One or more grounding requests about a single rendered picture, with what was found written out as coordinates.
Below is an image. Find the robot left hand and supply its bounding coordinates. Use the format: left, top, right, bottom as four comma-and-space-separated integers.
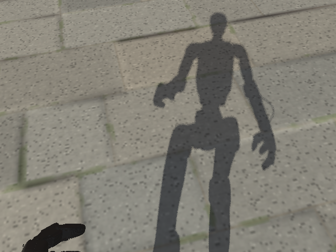
22, 223, 86, 252

